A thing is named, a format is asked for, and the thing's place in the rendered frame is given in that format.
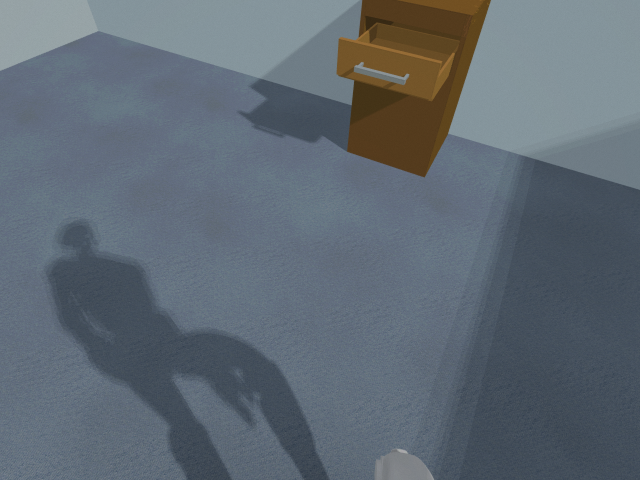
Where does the handle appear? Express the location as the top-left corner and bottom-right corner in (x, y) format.
(354, 62), (409, 85)

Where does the drawer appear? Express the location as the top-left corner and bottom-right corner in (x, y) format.
(336, 23), (460, 101)

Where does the robot right thigh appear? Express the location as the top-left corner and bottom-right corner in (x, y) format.
(374, 452), (434, 480)

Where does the cabinet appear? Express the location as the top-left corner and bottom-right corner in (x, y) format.
(347, 0), (491, 177)

